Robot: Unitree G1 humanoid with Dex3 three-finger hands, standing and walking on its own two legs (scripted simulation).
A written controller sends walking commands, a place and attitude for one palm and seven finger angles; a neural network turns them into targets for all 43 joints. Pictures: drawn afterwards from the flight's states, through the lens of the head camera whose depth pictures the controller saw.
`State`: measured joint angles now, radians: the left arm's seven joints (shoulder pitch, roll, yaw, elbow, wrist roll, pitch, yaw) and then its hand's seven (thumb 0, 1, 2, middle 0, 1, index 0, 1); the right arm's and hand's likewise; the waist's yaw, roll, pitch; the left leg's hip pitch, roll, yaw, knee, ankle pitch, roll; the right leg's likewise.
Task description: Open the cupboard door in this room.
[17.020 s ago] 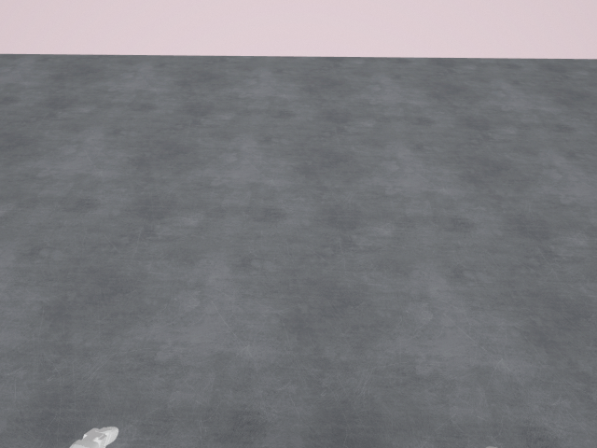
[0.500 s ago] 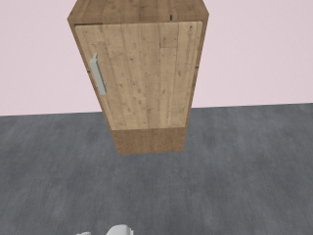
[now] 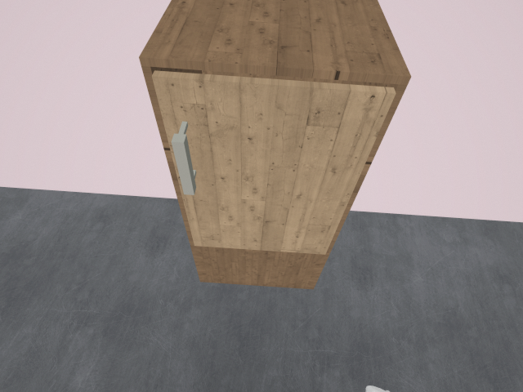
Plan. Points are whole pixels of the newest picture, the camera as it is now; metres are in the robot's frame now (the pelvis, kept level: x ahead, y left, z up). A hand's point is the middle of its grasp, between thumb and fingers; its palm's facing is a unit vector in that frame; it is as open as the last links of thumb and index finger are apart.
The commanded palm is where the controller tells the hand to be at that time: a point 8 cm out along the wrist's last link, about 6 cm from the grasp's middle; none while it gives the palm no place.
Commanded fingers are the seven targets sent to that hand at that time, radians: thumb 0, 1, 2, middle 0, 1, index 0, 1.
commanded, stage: come to a stop and stand still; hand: left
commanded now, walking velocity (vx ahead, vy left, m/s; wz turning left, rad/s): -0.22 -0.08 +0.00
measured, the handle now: (187, 159) +0.53 +0.21 -0.01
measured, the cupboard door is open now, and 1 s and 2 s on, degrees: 0 0 0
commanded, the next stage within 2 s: look again from close up in 0.82 s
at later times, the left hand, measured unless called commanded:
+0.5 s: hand out of the picture +0.01 +0.09 -0.17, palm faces +0.05 -0.97 -0.23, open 7.3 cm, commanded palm none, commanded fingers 0.00 0.90 0.90 -0.20 -0.30 -0.20 -0.30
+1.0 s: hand out of the picture -0.09 +0.06 -0.17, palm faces +0.06 -0.98 -0.19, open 7.4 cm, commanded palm none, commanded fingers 0.00 0.90 0.90 -0.20 -0.30 -0.20 -0.30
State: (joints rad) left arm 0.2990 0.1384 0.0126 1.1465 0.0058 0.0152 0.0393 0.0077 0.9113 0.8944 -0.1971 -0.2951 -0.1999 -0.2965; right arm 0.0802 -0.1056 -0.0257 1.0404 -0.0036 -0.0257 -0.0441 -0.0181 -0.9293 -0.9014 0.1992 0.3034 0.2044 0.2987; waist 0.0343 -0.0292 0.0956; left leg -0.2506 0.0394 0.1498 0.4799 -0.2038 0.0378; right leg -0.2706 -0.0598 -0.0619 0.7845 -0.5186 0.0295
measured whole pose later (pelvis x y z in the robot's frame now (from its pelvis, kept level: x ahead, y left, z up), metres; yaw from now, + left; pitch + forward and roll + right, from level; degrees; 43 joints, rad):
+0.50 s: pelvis -0.04 -0.10 +0.00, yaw +1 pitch +0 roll +1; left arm 0.21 0.16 0.02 1.03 0.02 0.01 0.03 0.01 0.92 0.89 -0.20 -0.30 -0.20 -0.30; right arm 0.22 -0.19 -0.06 1.07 -0.01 0.05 -0.01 0.00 -0.91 -0.90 0.19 0.30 0.20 0.30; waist 0.00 0.02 0.04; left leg -0.28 0.03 0.03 0.73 -0.42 -0.02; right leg -0.28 0.00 -0.11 0.51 -0.23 -0.07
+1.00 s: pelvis -0.06 -0.10 +0.00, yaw +1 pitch -1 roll -1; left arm 0.33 0.11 0.00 1.13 0.01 -0.01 0.04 0.01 0.91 0.89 -0.20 -0.30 -0.20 -0.30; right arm 0.33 -0.13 -0.02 1.10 -0.02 0.01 -0.02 0.00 -0.91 -0.90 0.20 0.30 0.20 0.30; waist 0.00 0.03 0.03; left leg -0.18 0.05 0.03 0.49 -0.30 -0.02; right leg -0.27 0.03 -0.12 0.42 -0.15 -0.07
